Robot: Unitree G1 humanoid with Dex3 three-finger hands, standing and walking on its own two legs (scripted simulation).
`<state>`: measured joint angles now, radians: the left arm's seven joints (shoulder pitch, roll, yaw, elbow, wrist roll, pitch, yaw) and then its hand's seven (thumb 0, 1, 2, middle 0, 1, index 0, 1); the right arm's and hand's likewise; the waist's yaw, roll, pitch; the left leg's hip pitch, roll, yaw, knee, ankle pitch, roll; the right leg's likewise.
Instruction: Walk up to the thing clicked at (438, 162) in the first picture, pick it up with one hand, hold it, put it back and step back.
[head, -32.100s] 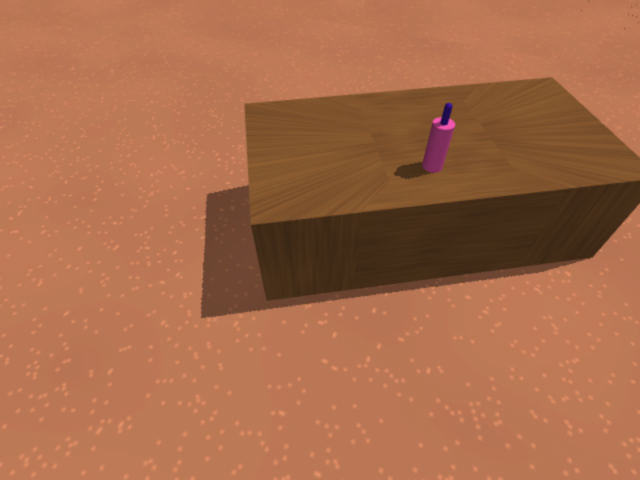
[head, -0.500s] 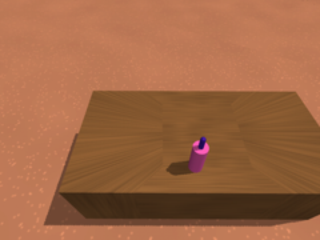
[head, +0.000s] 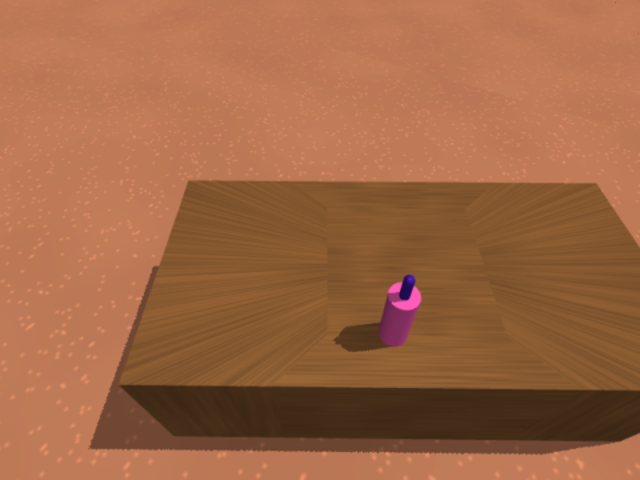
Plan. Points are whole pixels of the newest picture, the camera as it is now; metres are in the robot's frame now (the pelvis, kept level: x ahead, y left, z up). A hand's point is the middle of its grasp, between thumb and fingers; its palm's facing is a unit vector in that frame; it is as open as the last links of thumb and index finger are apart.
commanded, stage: step back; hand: right
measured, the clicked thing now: (400, 308) +0.48 -0.16 -0.25
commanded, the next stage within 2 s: none
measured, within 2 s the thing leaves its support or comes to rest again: neither
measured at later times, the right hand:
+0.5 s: hand out of the picture -0.03 -0.25 -0.17, palm faces -0.03 +0.91 -0.41, open 7.4 cm
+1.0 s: hand out of the picture -0.14 -0.25 -0.18, palm faces -0.06 +0.91 -0.41, open 7.4 cm
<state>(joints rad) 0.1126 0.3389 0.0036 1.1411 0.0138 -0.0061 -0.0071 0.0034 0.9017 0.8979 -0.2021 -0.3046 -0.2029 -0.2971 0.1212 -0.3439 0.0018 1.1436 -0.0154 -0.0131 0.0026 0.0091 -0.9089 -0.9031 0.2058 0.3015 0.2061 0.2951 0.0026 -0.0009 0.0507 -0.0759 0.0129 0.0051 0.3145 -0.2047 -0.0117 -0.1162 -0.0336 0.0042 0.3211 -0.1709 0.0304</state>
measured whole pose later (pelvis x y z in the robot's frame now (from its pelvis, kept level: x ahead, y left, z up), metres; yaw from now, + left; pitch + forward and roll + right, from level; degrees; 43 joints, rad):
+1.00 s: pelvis -0.22 +0.02 -0.03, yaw +1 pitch -2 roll +0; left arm 0.11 0.37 0.07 0.78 0.03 0.05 0.01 0.00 0.90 0.90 -0.21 -0.31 -0.21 -0.30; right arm 0.18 -0.41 -0.05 0.88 -0.01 0.03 -0.01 0.01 -0.91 -0.90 0.21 0.30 0.21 0.30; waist 0.00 0.00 0.17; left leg -0.27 -0.04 -0.04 0.67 -0.37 0.01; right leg -0.37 -0.04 0.00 0.69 -0.29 0.01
